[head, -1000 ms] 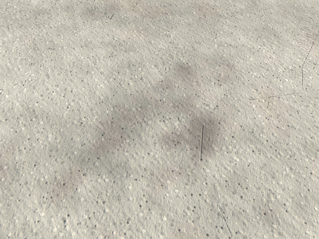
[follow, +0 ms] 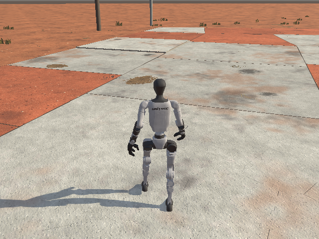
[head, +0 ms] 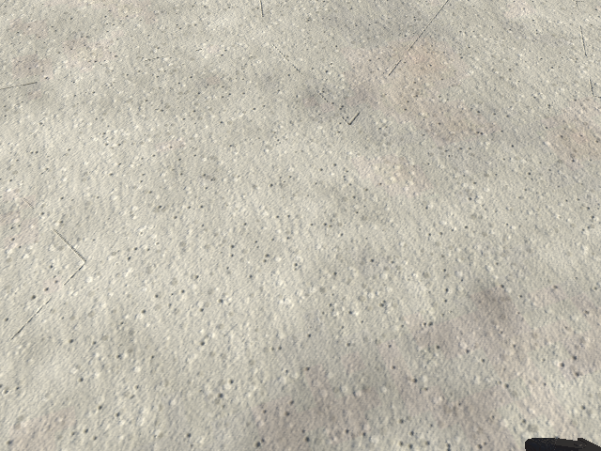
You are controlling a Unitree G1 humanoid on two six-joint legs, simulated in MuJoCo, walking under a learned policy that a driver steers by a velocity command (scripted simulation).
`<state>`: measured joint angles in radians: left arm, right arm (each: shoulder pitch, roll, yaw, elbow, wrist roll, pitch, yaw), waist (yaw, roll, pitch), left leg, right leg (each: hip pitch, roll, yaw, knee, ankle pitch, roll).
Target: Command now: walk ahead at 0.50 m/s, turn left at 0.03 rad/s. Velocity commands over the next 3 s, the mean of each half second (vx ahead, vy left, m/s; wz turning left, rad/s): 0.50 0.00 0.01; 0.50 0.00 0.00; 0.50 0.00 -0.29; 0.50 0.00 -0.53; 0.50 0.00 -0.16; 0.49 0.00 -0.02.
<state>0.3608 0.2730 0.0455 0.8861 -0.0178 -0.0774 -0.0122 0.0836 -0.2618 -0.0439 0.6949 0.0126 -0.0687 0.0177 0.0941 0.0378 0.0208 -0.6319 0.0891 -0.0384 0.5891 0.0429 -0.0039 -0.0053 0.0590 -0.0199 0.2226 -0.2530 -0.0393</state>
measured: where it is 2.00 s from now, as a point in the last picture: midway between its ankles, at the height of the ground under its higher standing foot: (376, 209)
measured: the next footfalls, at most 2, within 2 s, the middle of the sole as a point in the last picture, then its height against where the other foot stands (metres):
left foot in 0.12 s outside the picture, level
right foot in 0.64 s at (393, 428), level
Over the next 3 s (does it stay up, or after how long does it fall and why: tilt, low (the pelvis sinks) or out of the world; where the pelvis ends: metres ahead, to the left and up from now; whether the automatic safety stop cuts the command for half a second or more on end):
stays up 1.57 -0.38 0.00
